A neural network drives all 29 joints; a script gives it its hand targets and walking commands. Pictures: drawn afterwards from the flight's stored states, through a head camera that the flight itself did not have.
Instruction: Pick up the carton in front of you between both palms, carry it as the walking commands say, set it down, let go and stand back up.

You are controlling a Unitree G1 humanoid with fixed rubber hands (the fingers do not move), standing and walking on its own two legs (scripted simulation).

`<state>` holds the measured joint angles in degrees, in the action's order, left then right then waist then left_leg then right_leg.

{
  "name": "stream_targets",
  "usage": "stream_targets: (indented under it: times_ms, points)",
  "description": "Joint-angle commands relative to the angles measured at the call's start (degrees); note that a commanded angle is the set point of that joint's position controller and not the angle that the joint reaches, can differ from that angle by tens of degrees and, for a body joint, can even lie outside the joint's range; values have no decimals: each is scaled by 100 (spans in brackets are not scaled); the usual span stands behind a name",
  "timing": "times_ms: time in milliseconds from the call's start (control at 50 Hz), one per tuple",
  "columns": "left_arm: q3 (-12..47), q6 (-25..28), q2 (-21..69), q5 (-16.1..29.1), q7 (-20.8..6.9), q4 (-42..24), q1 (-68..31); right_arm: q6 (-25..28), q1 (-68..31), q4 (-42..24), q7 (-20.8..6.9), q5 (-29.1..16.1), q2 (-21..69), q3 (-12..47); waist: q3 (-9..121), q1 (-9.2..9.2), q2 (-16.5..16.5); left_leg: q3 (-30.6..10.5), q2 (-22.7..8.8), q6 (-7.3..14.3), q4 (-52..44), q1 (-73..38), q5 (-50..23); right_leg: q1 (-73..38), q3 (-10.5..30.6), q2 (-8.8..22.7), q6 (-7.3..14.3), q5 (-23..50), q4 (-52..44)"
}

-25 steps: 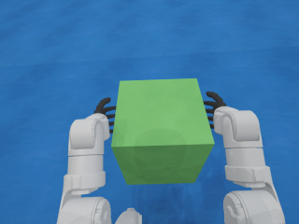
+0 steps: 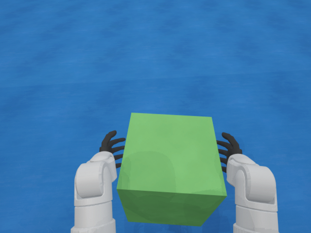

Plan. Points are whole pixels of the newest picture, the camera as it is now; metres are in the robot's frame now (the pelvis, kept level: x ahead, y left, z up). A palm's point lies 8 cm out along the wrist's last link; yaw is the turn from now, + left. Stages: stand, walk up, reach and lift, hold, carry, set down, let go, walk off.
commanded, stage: carry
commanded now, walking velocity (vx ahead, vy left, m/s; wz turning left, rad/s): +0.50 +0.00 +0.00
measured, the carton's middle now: (167, 172) +0.30 +0.00 -0.01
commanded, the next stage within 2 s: none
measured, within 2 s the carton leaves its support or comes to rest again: neither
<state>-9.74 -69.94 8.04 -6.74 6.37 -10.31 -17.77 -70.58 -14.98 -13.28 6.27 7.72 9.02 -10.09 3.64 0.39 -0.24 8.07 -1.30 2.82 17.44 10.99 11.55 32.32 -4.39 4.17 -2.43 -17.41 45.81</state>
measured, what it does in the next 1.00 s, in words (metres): walks ahead: right foot, then left foot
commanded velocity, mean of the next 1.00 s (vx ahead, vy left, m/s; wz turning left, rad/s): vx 0.20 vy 0.00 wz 0.00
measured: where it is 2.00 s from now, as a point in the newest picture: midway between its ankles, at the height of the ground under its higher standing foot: (163, 208)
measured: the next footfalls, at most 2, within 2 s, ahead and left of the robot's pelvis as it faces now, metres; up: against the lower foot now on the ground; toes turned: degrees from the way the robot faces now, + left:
right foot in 0.20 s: +0.30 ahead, -0.13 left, +0.00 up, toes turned -8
left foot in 0.62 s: +0.52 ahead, +0.10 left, +0.00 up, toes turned -18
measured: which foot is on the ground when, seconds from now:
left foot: down 0.00-0.22, up 0.24-0.60, down 0.62-1.00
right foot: up 0.00-0.18, down 0.20-0.66, up 0.68-0.76, down 0.78-1.00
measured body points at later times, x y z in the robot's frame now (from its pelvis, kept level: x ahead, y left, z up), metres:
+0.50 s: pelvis +0.28 -0.04 +0.00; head +0.27 -0.05 +0.45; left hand +0.55 +0.13 +0.08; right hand +0.57 -0.18 +0.08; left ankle +0.39 +0.11 -0.71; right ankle +0.26 -0.13 -0.75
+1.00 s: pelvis +0.46 -0.01 -0.02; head +0.45 -0.01 +0.43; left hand +0.75 +0.14 +0.07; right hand +0.75 -0.17 +0.07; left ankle +0.49 +0.09 -0.75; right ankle +0.37 -0.13 -0.75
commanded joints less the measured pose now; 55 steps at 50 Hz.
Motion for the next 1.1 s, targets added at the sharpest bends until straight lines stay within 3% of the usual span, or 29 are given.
stream_targets:
  times_ms: [0,60,120,160,180,200,220,240,280,300,340,400,480,520,560,580,600,620,640,660,700,740,780,800,840,920,960,1080]
  points:
    - [4422,183,5846,2355,-1301,-1151,-2989,159,-3362,-1099,-1610,-2734,5609,4382,2137,79,940,-861,-1264,458,-355,-1968,-2224,251,-263,-40,-31,659,-653]
    - [4461,65,5677,2303,-1354,-1211,-2228,87,-2534,-1000,-1652,-2619,5302,4333,1809,98,964,-660,-1218,391,-361,-1874,-2471,12,-431,-112,67,1193,-1325]
    - [4398,-61,5358,2337,-1466,-1125,-2037,1,-2330,-906,-1664,-2550,5031,4356,1528,95,975,-381,-1143,212,44,-1735,-2858,-600,-634,-242,203,1473,-1993]
    - [4322,-121,5254,2326,-1533,-924,-1912,-50,-2295,-820,-1657,-2516,4889,4373,1766,-18,637,110,-878,-51,1248,-941,-3011,-2286,-998,-471,321,1344,-2329]
    - [4262,-146,5182,2301,-1562,-784,-1790,-76,-2350,-787,-1660,-2496,4769,4364,2084,-130,312,187,-763,-252,2212,-102,-1834,-3384,-289,131,424,924,-2253]
    - [4162,-134,5060,2197,-1578,-570,-1774,-149,-2531,-817,-1661,-2543,4766,4430,2430,-179,-1064,188,-180,-507,3818,1395,-187,-4423,2211,1576,1102,307,-2696]
    - [4099,-105,5183,2186,-1587,-377,-1706,-180,-2633,-761,-1679,-2557,4809,4457,2233,-185,-1764,-241,207,-452,4703,2740,1715,-4847,3409,2030,1575,633,-3098]
    - [4124,-82,5289,2237,-1600,-463,-1771,-150,-2681,-631,-1701,-2571,4946,4480,2083,-147,-1383,-669,-125,-289,5235,3029,1829,-4553,3021,2003,1542,924,-3073]
    - [4225,-5,5574,2369,-1628,-596,-2145,-45,-2899,-588,-1729,-2642,5222,4510,1857,-122,-423,-831,-542,-207,4973,2905,1276,-3720,2131,1717,1253,845,-3184]
    - [4294,34,5677,2444,-1645,-703,-2370,8,-2981,-603,-1723,-2666,5301,4530,1770,-90,-298,-848,-665,-224,4527,2654,932,-3263,1729,1572,1074,512,-3385]
    - [4378,93,5739,2564,-1677,-841,-2622,97,-3116,-687,-1667,-2670,5399,4601,1734,-79,-545,-586,-598,-301,3852,2303,570,-2859,1109,1369,991,114,-3642]
    - [4440,108,5614,2675,-1690,-978,-2623,150,-2991,-777,-1563,-2589,5400,4590,1639,-74,-692,-339,-553,-440,2783,2204,155,-2818,687,1267,1082,-3,-3871]
    - [4409,24,5357,2594,-1661,-1020,-2240,77,-2540,-782,-1489,-2460,5173,4484,1519,-119,-719,89,-261,-428,1669,1838,-566,-3076,-33,1016,905,2304,-3321]
    - [4351,-28,5251,2473,-1644,-904,-1988,9,-2400,-721,-1502,-2423,5041,4447,1541,-154,-778,219,-139,-411,1319,1566,-937,-3195,-254,901,759,3016,-2939]
    - [4301,-68,5179,2392,-1639,-783,-1898,-46,-2315,-611,-1540,-2408,4979,4413,1498,-109,-658,439,-14,-414,617,933,-1524,-3102,-534,707,555,3196,-2317]
    - [4270,-86,5142,2362,-1641,-728,-1884,-65,-2293,-558,-1566,-2405,4948,4386,1450,-68,-463,506,-34,-419,141,352,-2042,-2839,-668,570,368,3045,-1892]
    - [4245,-97,5099,2324,-1641,-663,-1876,-86,-2290,-503,-1596,-2399,4896,4345,1552,-34,-413,258,-371,-373,141,-494,-2551,-2317,-661,510,165,2683,-1509]
    - [4236,-122,5044,2295,-1643,-611,-1907,-108,-2287,-450,-1615,-2381,4803,4297,1966,-9,171,-697,-1342,-195,619,-1482,-4713,-1739,-620,335,-70,1101,-741]
    - [4324,-194,5154,2381,-1628,-581,-2105,-66,-2282,-236,-1630,-2312,4796,4218,2464,39,1159,-1467,-2008,584,1040,-2668,-5799,-777,-278,91,-153,-500,-278]
    - [4344,-192,5212,2403,-1647,-580,-2127,-6,-2099,-122,-1640,-2323,4928,4161,2544,46,1337,-1843,-2127,828,679,-2478,-5176,-599,-148,-1,-118,-1477,-70]
    - [4458,-104,5498,2539,-1691,-622,-2375,88,-2375,-324,-1652,-2449,5282,4243,2415,3,939,-1585,-1908,641,271,-1984,-3825,-855,83,77,-23,-1770,-889]
    - [4535,2,5714,2619,-1686,-802,-2589,169,-2670,-556,-1661,-2540,5545,4326,2331,-27,923,-937,-1554,229,210,-1334,-2780,-1676,-114,49,-11,-722,-2067]
    - [4608,81,5794,2627,-1657,-995,-2594,239,-2779,-757,-1666,-2617,5621,4417,2518,-26,678,-480,-1261,-2,354,-1044,-2063,-2319,-131,225,-37,478,-2458]
    - [4615,108,5848,2603,-1633,-1074,-2640,250,-2955,-872,-1676,-2685,5634,4491,2476,-27,426,-285,-1121,-60,582,-1093,-2229,-2279,7,389,-23,725,-2410]
    - [4573,80,5722,2591,-1612,-1188,-2573,235,-2932,-955,-1646,-2728,5537,4528,2406,-17,96,-295,-1012,-137,967,-801,-3030,-2540,6,580,-4,1938,-1864]
    - [4407,18,5411,2416,-1597,-840,-2013,136,-2536,-770,-1596,-2576,5165,4504,2450,-54,-20,-239,-912,-13,1567,-702,-4097,-2495,-1,508,48,3239,-1511]
    - [4352,19,5336,2324,-1610,-620,-1883,124,-2446,-614,-1597,-2496,5066,4498,2417,-58,-71,-199,-852,-30,1680,-583,-4117,-2476,-6,493,48,3548,-1430]
    - [4345,238,5453,2225,-1715,-168,-2060,328,-2626,-177,-1664,-2352,5197,4522,2020,-58,-205,-114,-699,-197,1652,-142,-3245,-2575,-8,533,57,3997,-1536]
